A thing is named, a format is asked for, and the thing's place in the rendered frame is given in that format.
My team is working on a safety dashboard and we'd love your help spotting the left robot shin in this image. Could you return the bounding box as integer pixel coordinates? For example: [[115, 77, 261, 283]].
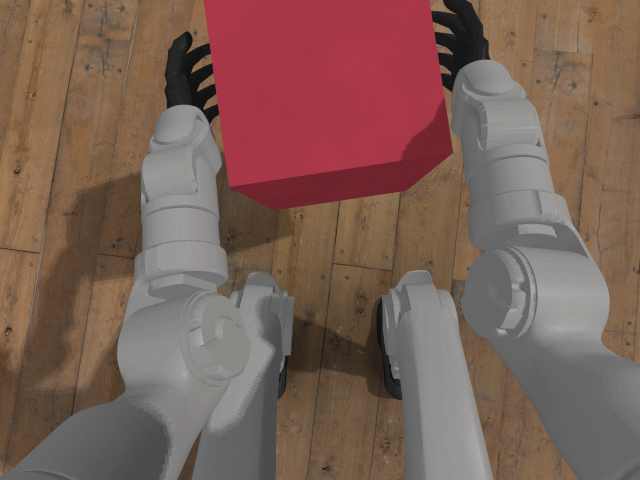
[[228, 272, 285, 373]]

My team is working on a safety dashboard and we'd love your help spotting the robot left hand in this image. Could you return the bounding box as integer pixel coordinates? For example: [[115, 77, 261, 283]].
[[164, 31, 219, 124]]

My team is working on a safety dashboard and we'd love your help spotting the robot left foot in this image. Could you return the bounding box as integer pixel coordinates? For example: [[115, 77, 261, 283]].
[[278, 324, 294, 399]]

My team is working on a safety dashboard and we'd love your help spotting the robot right upper arm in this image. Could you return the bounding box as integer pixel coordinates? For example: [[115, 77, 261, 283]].
[[460, 245, 640, 480]]

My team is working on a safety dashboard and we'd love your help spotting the robot left upper arm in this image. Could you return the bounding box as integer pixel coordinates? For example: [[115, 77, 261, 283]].
[[0, 291, 251, 480]]

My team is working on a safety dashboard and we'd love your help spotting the robot right forearm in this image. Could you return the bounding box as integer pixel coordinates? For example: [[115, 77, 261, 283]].
[[451, 60, 610, 307]]

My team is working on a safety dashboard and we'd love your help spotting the robot right hand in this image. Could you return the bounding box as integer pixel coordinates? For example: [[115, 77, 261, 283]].
[[431, 0, 490, 92]]

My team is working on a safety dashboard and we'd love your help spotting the carton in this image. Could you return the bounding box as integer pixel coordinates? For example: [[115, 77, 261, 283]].
[[204, 0, 453, 210]]

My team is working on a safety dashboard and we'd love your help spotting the robot left forearm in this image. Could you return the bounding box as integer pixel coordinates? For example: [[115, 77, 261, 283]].
[[117, 105, 228, 360]]

